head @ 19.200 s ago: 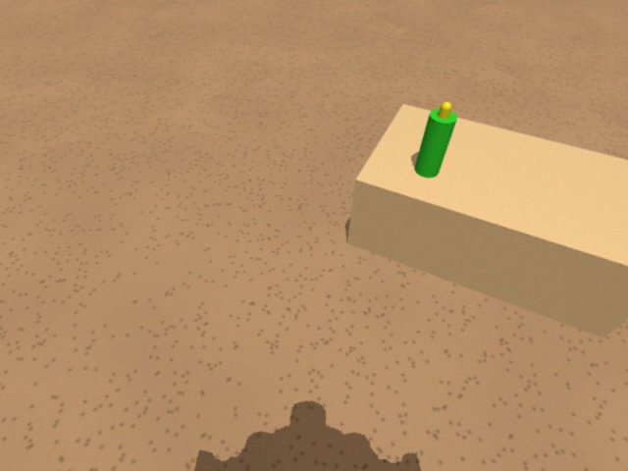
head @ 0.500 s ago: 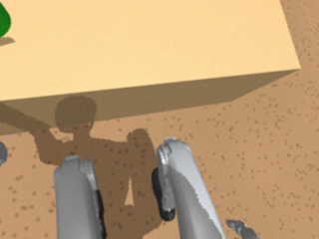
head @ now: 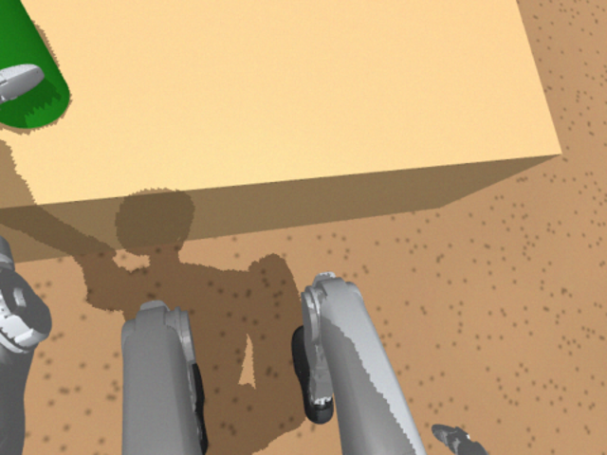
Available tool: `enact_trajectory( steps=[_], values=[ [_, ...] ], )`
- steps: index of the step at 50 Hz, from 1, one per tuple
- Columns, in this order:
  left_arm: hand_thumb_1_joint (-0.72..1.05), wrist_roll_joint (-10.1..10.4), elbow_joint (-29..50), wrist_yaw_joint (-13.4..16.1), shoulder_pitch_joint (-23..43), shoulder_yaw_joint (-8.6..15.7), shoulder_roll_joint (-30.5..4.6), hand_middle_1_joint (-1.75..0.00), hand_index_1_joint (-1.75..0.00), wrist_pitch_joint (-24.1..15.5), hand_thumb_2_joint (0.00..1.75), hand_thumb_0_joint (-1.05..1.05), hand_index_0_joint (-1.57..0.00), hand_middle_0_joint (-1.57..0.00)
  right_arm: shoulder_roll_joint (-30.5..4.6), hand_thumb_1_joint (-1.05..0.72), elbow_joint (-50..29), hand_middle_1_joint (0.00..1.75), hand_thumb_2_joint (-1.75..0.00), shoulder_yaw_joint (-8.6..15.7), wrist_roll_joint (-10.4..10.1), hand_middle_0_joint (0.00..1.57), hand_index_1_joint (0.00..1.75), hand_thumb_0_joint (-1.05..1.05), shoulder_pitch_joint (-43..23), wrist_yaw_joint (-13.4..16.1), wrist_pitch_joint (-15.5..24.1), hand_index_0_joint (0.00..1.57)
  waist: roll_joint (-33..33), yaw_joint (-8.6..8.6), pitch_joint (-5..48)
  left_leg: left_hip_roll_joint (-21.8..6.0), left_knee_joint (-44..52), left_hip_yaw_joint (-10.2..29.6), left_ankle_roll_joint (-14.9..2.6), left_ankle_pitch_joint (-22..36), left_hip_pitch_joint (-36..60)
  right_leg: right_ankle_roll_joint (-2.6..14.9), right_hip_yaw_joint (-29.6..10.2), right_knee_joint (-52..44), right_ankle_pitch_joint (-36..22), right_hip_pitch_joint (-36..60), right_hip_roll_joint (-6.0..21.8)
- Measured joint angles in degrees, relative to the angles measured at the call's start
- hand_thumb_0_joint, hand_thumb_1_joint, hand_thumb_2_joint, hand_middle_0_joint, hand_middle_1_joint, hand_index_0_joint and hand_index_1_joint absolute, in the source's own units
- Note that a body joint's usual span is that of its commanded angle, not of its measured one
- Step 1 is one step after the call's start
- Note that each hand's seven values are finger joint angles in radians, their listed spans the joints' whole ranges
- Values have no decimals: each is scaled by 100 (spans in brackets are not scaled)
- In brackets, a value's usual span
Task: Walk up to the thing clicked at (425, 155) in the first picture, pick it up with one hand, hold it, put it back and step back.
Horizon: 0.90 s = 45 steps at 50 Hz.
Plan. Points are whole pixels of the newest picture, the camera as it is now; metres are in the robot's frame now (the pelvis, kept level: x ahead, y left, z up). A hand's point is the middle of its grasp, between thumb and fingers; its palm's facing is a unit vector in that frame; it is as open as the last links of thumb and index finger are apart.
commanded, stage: settle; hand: left
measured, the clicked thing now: out of the picture +0.58 +0.25 +0.05
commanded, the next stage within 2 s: lift in 0.62 s
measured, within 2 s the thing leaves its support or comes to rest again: neither
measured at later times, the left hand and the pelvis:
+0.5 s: hand out of the picture +0.57 +0.26 +0.07, palm faces +0.33 -0.94 -0.07, open 12.0 cm; pelvis +0.02 +0.00 +0.07, yaw +1 degrees
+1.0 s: hand out of the picture +0.55 +0.25 +0.10, palm faces +0.35 -0.93 -0.08, open 12.0 cm; pelvis +0.03 +0.00 +0.11, yaw +2 degrees
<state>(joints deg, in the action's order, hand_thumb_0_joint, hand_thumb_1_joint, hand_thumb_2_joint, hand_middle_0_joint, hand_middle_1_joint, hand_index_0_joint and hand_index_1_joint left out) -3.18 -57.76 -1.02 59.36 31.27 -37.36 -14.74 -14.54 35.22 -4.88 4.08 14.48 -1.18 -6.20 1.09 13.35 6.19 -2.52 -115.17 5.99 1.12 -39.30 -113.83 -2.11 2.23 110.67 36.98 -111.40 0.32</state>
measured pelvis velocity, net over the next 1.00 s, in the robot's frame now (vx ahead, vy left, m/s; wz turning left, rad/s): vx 0.03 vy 0.00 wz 0.03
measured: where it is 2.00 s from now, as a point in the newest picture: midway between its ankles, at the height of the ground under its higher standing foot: (255, 407)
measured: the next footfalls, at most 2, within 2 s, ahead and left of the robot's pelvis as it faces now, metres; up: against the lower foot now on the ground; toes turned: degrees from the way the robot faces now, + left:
none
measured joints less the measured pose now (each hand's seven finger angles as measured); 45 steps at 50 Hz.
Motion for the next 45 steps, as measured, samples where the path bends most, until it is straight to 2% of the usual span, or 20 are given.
enact_trajectory(
  steps=[10,19,27,40,45],
  values=[
    [-61,152,-110,219,-186,-161,204,-105,-106,-241,91,-3,-63,-59,64,-90,267,30,-90,39,9,21,30,0,10,75,152,20,20,-40,138,-35,696,-32,-10,58,662,19,29,-707,-64,669,-2],
    [-61,187,-477,202,-94,-200,216,-106,-107,-492,91,-3,-62,-59,18,-90,331,30,-90,102,1,21,30,0,25,11,200,20,64,-88,145,-54,1083,-79,-13,70,1056,22,14,-1080,-76,1049,-3],
    [-61,200,-486,131,-244,-263,406,-106,-107,-607,91,-3,-62,-58,5,-90,344,30,-90,158,-11,21,30,0,-7,-27,249,20,59,-146,136,-55,1335,-92,7,95,1319,43,19,-1307,-86,1300,4],
    [-61,212,-505,267,-530,-411,676,-106,-107,-811,92,-3,-62,-58,65,-90,396,30,-90,198,30,21,30,0,-113,-50,313,20,27,-191,172,-65,1673,-82,36,164,1711,80,52,-1629,-141,1689,2],
    [-61,246,-390,383,-686,-398,815,-106,-107,-816,91,-3,-62,-59,100,-91,407,30,-90,219,30,20,30,0,-97,-51,325,20,29,-229,191,-74,1836,-87,36,201,1903,82,58,-1800,-183,1885,-5]
  ],
)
